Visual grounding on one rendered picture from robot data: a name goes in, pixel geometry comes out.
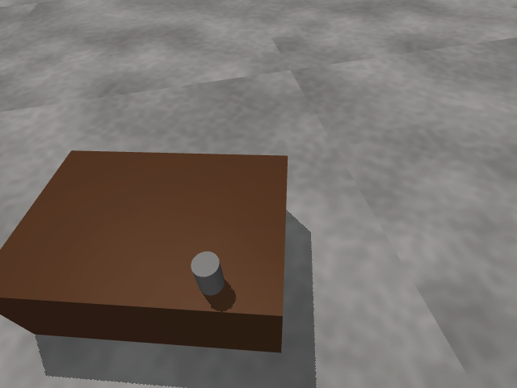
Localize can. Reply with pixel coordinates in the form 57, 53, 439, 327
191, 251, 225, 296

